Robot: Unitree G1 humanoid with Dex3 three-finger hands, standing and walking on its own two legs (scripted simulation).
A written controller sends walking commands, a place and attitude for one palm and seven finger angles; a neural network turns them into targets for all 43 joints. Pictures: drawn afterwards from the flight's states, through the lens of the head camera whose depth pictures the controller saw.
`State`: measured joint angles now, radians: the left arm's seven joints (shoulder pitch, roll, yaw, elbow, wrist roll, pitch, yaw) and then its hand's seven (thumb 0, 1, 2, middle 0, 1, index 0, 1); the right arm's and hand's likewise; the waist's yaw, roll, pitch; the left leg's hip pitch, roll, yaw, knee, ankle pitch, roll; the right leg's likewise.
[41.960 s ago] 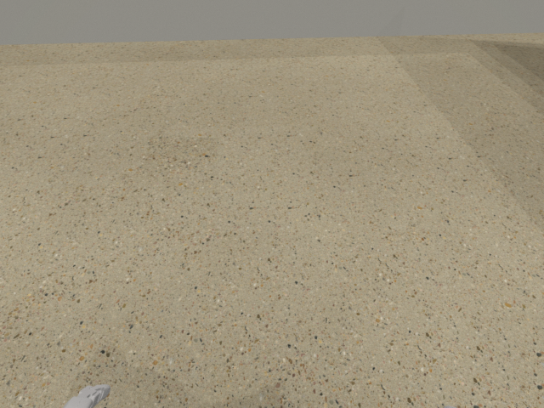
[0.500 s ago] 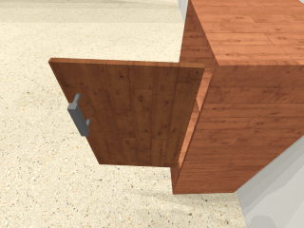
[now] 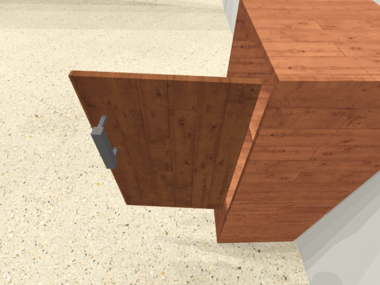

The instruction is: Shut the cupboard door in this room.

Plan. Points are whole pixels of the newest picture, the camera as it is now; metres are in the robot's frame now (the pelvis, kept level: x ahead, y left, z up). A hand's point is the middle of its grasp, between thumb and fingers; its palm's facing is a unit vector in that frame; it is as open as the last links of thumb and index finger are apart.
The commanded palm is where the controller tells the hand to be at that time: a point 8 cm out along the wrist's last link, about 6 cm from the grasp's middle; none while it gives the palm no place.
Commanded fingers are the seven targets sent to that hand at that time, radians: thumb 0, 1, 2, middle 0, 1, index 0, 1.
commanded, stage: come to a stop and stand still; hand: left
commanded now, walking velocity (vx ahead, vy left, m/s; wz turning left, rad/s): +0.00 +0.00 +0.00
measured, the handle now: (107, 142) +0.41 +0.23 +0.04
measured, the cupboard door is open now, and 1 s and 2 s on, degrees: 86 86 86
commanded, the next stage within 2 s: look again from close up in 0.44 s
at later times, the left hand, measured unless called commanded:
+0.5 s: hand out of the picture +0.03 +0.16 -0.17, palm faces +0.01 -0.98 -0.22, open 7.3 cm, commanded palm none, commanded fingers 0.00 0.90 0.90 -0.20 -0.30 -0.20 -0.30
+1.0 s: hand out of the picture -0.04 +0.18 -0.17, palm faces -0.03 -0.98 -0.19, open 7.4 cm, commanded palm none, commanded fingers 0.00 0.90 0.90 -0.20 -0.30 -0.20 -0.30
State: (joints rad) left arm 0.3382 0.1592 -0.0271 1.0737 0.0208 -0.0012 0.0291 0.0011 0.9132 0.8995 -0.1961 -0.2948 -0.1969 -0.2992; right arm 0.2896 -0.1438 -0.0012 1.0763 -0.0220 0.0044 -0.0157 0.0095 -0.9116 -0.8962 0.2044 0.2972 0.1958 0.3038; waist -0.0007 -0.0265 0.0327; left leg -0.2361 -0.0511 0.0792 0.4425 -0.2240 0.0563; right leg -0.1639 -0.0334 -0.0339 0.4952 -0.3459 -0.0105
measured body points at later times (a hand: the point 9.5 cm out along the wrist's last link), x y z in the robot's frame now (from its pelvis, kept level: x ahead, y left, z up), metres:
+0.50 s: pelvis +0.01 -0.02 +0.00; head +0.01 -0.02 +0.45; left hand +0.03 +0.21 -0.16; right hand +0.08 -0.25 -0.15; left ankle +0.01 +0.08 -0.74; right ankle -0.05 -0.11 -0.74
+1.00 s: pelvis -0.03 +0.01 +0.00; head -0.01 +0.01 +0.45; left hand -0.04 +0.23 -0.16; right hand -0.04 -0.22 -0.16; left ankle +0.01 +0.08 -0.74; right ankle -0.05 -0.11 -0.74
